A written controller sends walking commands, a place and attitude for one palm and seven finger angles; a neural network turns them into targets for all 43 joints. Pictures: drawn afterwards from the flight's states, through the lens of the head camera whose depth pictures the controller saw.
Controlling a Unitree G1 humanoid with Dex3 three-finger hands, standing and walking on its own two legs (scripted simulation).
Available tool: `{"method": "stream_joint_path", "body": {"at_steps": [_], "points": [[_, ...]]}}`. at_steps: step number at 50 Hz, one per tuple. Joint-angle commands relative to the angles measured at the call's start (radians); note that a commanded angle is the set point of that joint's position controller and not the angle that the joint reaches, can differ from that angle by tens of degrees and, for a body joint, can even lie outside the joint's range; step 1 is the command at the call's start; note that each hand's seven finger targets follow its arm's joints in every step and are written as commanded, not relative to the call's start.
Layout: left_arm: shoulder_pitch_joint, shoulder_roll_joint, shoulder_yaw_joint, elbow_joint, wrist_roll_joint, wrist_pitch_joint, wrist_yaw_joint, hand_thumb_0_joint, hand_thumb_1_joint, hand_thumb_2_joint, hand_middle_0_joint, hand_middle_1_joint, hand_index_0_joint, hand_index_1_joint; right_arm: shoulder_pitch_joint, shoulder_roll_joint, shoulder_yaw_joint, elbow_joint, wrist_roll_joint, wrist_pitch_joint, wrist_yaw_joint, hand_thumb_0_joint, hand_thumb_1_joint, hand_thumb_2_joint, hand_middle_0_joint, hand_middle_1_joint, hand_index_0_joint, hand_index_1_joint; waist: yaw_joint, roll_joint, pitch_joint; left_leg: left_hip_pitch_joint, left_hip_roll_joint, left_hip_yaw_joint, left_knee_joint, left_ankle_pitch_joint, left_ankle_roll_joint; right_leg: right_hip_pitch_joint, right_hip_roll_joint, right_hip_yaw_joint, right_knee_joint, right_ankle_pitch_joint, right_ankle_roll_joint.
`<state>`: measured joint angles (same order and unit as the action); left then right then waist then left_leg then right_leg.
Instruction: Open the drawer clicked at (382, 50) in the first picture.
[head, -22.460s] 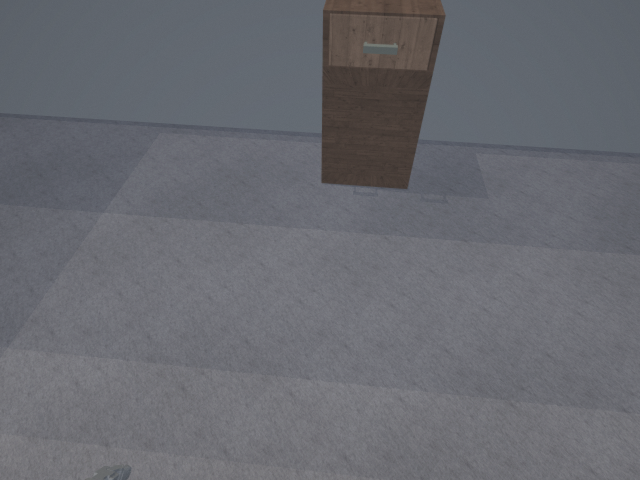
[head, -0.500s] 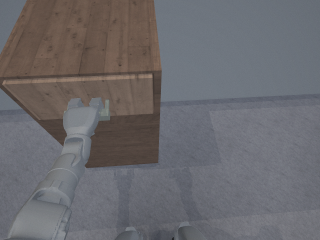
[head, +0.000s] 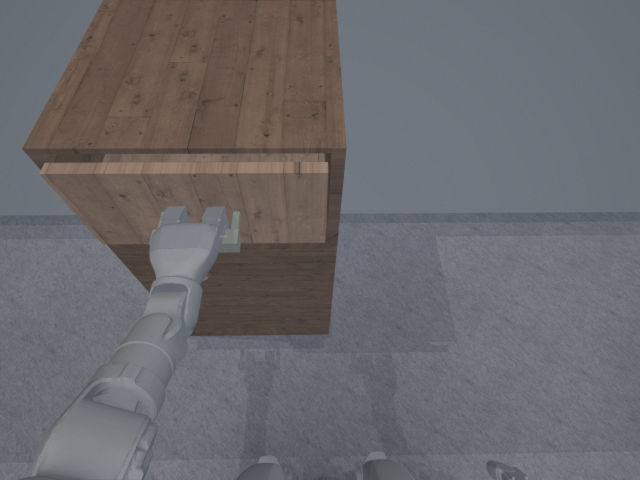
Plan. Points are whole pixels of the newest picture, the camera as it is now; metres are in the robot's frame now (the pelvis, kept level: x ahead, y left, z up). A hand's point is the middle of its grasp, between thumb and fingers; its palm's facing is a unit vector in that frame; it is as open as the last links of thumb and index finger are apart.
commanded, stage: pull the drawer open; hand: left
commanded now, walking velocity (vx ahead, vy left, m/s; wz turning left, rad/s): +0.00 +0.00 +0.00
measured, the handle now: (198, 229) +0.46 +0.18 -0.02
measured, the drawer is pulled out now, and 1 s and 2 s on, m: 0.03 0.10 0.29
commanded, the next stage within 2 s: none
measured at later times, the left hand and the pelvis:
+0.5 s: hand (198, 271) +0.40 +0.18 -0.04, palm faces -0.06 -0.06 -1.00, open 5.9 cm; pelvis -0.01 +0.00 +0.00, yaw -2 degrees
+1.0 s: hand (191, 314) +0.34 +0.18 -0.04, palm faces -0.03 -0.06 -1.00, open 5.9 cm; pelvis +0.01 +0.00 +0.01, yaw +1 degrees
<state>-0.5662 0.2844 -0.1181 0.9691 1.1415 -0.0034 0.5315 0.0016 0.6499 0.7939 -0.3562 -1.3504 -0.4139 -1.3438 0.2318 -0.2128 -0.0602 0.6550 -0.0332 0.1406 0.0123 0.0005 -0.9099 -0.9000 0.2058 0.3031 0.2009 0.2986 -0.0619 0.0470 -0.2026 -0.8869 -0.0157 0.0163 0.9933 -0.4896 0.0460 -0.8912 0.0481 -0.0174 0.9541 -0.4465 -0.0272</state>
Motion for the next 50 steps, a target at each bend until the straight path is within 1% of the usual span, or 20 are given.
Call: {"method": "stream_joint_path", "body": {"at_steps": [1, 2, 4, 7, 11, 14, 19, 20, 21, 23, 24, 30, 35, 37, 40, 41, 43, 46, 48, 50], "points": [[-0.404, 0.164, 0.062, -0.194, -0.004, -0.018, 0.055, 0.000, 0.900, 0.900, -0.400, -1.350, -0.400, -1.350, 0.116, -0.146, -0.053, -0.060, -0.004, -0.018, -0.014, 0.000, -0.900, -0.900, 0.200, 0.300, 0.200, 0.300, -0.041, -0.016, -0.394, 0.283, -0.002, -0.020, -0.069, 0.450, -0.004, 0.183, 0.009, 0.011, -0.088, 0.401, -0.021], [-0.419, 0.169, 0.066, -0.196, -0.007, -0.020, 0.055, 0.000, 0.900, 0.900, -0.400, -1.350, -0.400, -1.350, 0.116, -0.147, -0.051, -0.057, -0.003, -0.021, -0.013, 0.000, -0.900, -0.900, 0.200, 0.300, 0.200, 0.300, -0.039, 0.010, -0.377, 0.280, -0.003, -0.026, -0.074, 0.442, -0.007, 0.167, 0.009, 0.008, -0.086, 0.382, -0.024], [-0.412, 0.164, 0.064, -0.178, -0.004, -0.019, 0.059, 0.000, 0.900, 0.900, -0.400, -1.350, -0.400, -1.350, 0.124, -0.150, -0.053, -0.055, -0.004, -0.023, -0.012, 0.000, -0.900, -0.900, 0.200, 0.300, 0.200, 0.300, -0.042, -0.002, -0.384, 0.276, -0.002, -0.024, -0.069, 0.422, -0.005, 0.157, 0.012, 0.007, -0.085, 0.360, -0.023], [-0.435, 0.233, 0.109, -0.184, -0.008, -0.020, 0.062, 0.000, 0.900, 0.900, -0.400, -1.350, -0.400, -1.350, 0.129, -0.158, -0.050, -0.049, -0.004, -0.025, -0.015, 0.000, -0.900, -0.900, 0.200, 0.300, 0.200, 0.300, -0.031, 0.007, -0.412, 0.244, -0.008, -0.021, -0.069, 0.392, -0.003, 0.183, 0.010, 0.018, -0.082, 0.354, -0.023], [-0.431, 0.215, 0.092, -0.165, -0.010, -0.018, 0.066, 0.000, 0.900, 0.900, -0.400, -1.350, -0.400, -1.350, 0.139, -0.157, -0.052, -0.038, 0.000, -0.029, -0.016, 0.000, -0.900, -0.900, 0.200, 0.300, 0.200, 0.300, -0.041, -0.018, -0.396, 0.222, -0.008, -0.016, -0.074, 0.353, 0.002, 0.182, 0.010, 0.021, -0.096, 0.323, -0.020], [-0.447, 0.218, 0.091, -0.166, -0.012, -0.020, 0.064, 0.000, 0.900, 0.900, -0.400, -1.350, -0.400, -1.350, 0.147, -0.160, -0.055, -0.033, 0.001, -0.031, -0.017, 0.000, -0.900, -0.900, 0.200, 0.300, 0.200, 0.300, -0.042, -0.002, -0.408, 0.234, -0.008, -0.017, -0.076, 0.352, 0.000, 0.175, 0.010, 0.019, -0.095, 0.316, -0.021], [-0.282, 0.176, 0.084, -0.170, -0.040, -0.024, 0.047, 0.000, 0.900, 0.900, -0.400, -1.350, -0.400, -1.350, 0.133, -0.155, -0.055, -0.052, 0.008, -0.031, -0.013, 0.000, -0.900, -0.900, 0.200, 0.300, 0.200, 0.300, -0.005, -0.021, -0.394, 0.238, -0.007, -0.007, -0.104, 0.352, 0.001, 0.222, 0.013, 0.019, -0.113, 0.326, -0.024], [-0.248, 0.196, 0.101, -0.192, -0.038, -0.029, 0.044, 0.000, 0.900, 0.900, -0.400, -1.350, -0.400, -1.350, 0.127, -0.153, -0.055, -0.059, 0.008, -0.030, -0.014, 0.000, -0.900, -0.900, 0.200, 0.300, 0.200, 0.300, 0.009, -0.019, -0.419, 0.240, -0.009, -0.001, -0.107, 0.364, 0.001, 0.248, 0.012, 0.024, -0.115, 0.346, -0.022], [-0.183, 0.194, 0.104, -0.198, -0.040, -0.028, 0.041, 0.000, 0.900, 0.900, -0.400, -1.350, -0.400, -1.350, 0.122, -0.152, -0.055, -0.066, 0.009, -0.028, -0.014, 0.000, -0.900, -0.900, 0.200, 0.300, 0.200, 0.300, 0.021, -0.023, -0.403, 0.240, -0.010, 0.002, -0.113, 0.371, 0.000, 0.267, 0.013, 0.027, -0.117, 0.362, -0.025], [-0.099, 0.176, 0.098, -0.265, -0.041, -0.036, 0.038, 0.000, 0.900, 0.900, -0.400, -1.350, -0.400, -1.350, 0.109, -0.148, -0.054, -0.084, 0.010, -0.026, -0.011, 0.000, -0.900, -0.900, 0.200, 0.300, 0.200, 0.300, 0.038, -0.006, -0.441, 0.271, -0.006, 0.006, -0.120, 0.436, -0.001, 0.297, 0.013, 0.026, -0.110, 0.428, -0.026], [-0.021, 0.162, 0.097, -0.277, -0.043, -0.032, 0.037, 0.000, 0.900, 0.900, -0.400, -1.350, -0.400, -1.350, 0.105, -0.149, -0.057, -0.090, 0.012, -0.025, -0.010, 0.000, -0.900, -0.900, 0.200, 0.300, 0.200, 0.300, 0.044, -0.016, -0.396, 0.277, -0.003, 0.004, -0.124, 0.447, -0.003, 0.294, 0.016, 0.023, -0.117, 0.436, -0.031], [0.245, 0.118, 0.077, -0.497, -0.042, 0.003, 0.059, 0.000, 0.900, 0.900, -0.400, -1.350, -0.400, -1.350, 0.051, -0.148, -0.056, -0.133, 0.011, -0.029, 0.006, 0.000, -0.900, -0.900, 0.200, 0.300, 0.200, 0.300, 0.062, -0.028, -0.376, 0.332, 0.006, 0.001, -0.141, 0.553, -0.008, 0.331, 0.015, 0.028, -0.123, 0.521, -0.029], [0.398, 0.050, 0.017, -0.672, -0.037, 0.062, 0.072, 0.000, 0.900, 0.900, -0.400, -1.350, -0.400, -1.350, 0.007, -0.146, -0.054, -0.162, 0.006, -0.029, 0.025, 0.000, -0.900, -0.900, 0.200, 0.300, 0.200, 0.300, 0.052, -0.010, -0.338, 0.422, 0.028, -0.023, -0.136, 0.685, -0.015, 0.297, 0.013, 0.013, -0.120, 0.545, -0.023], [0.053, 0.093, 0.010, -0.655, -0.007, 0.068, 0.085, 0.000, 0.900, 0.900, -0.400, -1.350, -0.400, -1.350, 0.020, -0.154, -0.049, -0.112, -0.002, -0.031, 0.004, 0.000, -0.900, -0.900, 0.200, 0.300, 0.200, 0.300, -0.024, -0.002, -0.266, 0.405, 0.036, -0.045, -0.111, 0.625, -0.021, 0.194, 0.007, 0.006, -0.105, 0.484, -0.017], [0.115, 0.095, 0.025, -0.598, 0.014, 0.082, 0.098, 0.000, 0.900, 0.900, -0.400, -1.350, -0.400, -1.350, 0.006, -0.147, -0.045, -0.122, -0.007, -0.036, -0.002, 0.000, -0.900, -0.900, 0.200, 0.300, 0.200, 0.300, 0.017, 0.022, -0.328, 0.430, 0.021, -0.037, -0.102, 0.624, -0.023, 0.201, 0.006, -0.005, -0.094, 0.453, -0.021], [0.119, 0.080, 0.014, -0.593, 0.009, 0.087, 0.093, 0.000, 0.900, 0.900, -0.400, -1.350, -0.400, -1.350, 0.005, -0.145, -0.047, -0.123, -0.005, -0.034, -0.004, 0.000, -0.900, -0.900, 0.200, 0.300, 0.200, 0.300, 0.014, -0.002, -0.331, 0.434, 0.019, -0.038, -0.098, 0.621, -0.022, 0.212, 0.007, -0.006, -0.095, 0.460, -0.022], [0.091, 0.086, 0.009, -0.605, 0.002, 0.092, 0.082, 0.000, 0.900, 0.900, -0.400, -1.350, -0.400, -1.350, -0.007, -0.141, -0.042, -0.129, -0.002, -0.030, -0.006, 0.000, -0.900, -0.900, 0.200, 0.300, 0.200, 0.300, 0.023, 0.019, -0.358, 0.442, 0.015, -0.036, -0.097, 0.637, -0.023, 0.228, 0.004, 0.000, -0.091, 0.479, -0.020], [0.088, 0.071, -0.006, -0.568, -0.013, 0.091, 0.060, 0.000, 0.900, 0.900, -0.400, -1.350, -0.400, -1.350, -0.018, -0.134, -0.039, -0.138, 0.006, -0.030, -0.013, 0.000, -0.900, -0.900, 0.200, 0.300, 0.200, 0.300, 0.019, -0.036, -0.307, 0.394, 0.004, -0.029, -0.105, 0.559, -0.017, 0.252, 0.005, 0.000, -0.105, 0.465, -0.022], [0.058, 0.090, 0.004, -0.565, -0.010, 0.079, 0.050, 0.000, 0.900, 0.900, -0.400, -1.350, -0.400, -1.350, -0.030, -0.132, -0.031, -0.144, 0.005, -0.031, -0.018, 0.000, -0.900, -0.900, 0.200, 0.300, 0.200, 0.300, 0.024, -0.033, -0.333, 0.386, 0.001, -0.030, -0.106, 0.539, -0.017, 0.254, 0.002, 0.005, -0.098, 0.455, -0.021], [0.048, 0.070, -0.011, -0.550, -0.012, 0.066, 0.043, 0.000, 0.900, 0.900, -0.400, -1.350, -0.400, -1.350, -0.033, -0.127, -0.030, -0.149, 0.008, -0.037, -0.020, 0.000, -0.900, -0.900, 0.200, 0.300, 0.200, 0.300, 0.022, -0.033, -0.309, 0.365, -0.005, -0.021, -0.108, 0.490, -0.013, 0.250, 0.003, 0.006, -0.106, 0.437, -0.023]]}}
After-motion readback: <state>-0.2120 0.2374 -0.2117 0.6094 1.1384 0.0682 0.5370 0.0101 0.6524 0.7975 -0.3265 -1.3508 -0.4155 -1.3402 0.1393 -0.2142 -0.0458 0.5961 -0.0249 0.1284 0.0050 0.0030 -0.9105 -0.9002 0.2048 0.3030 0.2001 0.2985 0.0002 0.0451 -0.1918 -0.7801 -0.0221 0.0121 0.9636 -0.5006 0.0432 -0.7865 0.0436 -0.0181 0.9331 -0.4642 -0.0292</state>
